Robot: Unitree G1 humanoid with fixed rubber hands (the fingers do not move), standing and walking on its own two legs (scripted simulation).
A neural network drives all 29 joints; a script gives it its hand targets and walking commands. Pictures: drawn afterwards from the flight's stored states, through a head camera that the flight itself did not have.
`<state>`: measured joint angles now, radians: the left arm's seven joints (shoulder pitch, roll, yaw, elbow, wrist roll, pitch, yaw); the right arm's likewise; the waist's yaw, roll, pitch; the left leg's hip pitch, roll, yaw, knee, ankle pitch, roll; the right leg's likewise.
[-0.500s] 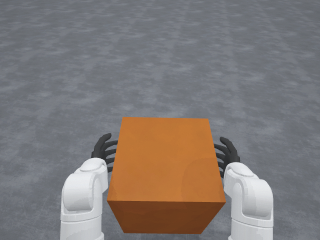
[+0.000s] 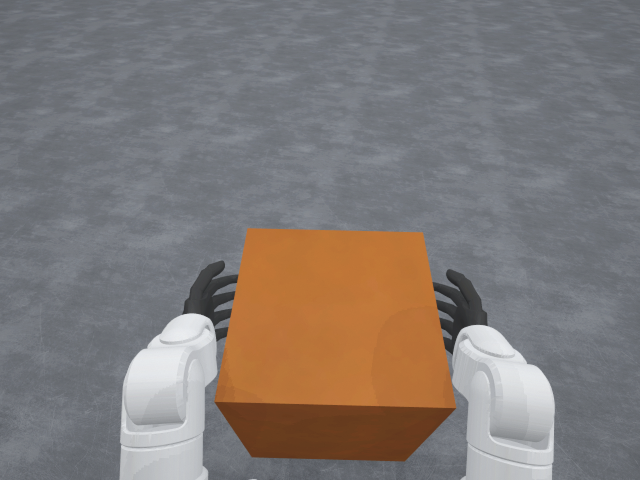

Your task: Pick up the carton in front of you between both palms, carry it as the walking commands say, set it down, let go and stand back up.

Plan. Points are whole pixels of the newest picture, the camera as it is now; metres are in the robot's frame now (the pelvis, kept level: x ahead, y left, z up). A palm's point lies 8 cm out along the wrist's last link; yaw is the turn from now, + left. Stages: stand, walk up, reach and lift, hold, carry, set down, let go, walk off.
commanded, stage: carry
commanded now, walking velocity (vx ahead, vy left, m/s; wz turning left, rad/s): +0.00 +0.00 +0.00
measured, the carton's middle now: (331, 352) +0.27 +0.00 +0.03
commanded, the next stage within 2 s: none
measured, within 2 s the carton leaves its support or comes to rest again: neither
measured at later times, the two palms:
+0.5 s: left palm (233, 195) +0.49 +0.15 +0.11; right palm (427, 207) +0.48 -0.15 +0.10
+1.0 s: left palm (234, 192) +0.52 +0.16 +0.09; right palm (419, 196) +0.52 -0.14 +0.09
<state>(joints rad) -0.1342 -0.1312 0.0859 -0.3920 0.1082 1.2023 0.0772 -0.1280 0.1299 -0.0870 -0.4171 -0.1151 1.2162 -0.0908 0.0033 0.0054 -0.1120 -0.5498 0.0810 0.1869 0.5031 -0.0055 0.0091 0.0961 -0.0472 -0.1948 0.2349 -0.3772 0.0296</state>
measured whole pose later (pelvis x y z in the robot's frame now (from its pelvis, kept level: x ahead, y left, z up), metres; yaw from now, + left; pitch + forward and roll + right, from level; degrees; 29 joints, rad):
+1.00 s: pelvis +0.26 +0.00 +0.00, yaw +1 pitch +4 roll +0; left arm -0.15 -0.13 0.11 -0.30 0.12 1.20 0.08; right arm -0.15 0.13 -0.10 -0.31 -0.13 1.21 -0.08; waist 0.00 0.01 -0.13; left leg -0.19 0.06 0.18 0.52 -0.39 0.00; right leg -0.30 -0.08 -0.19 0.56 -0.31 0.00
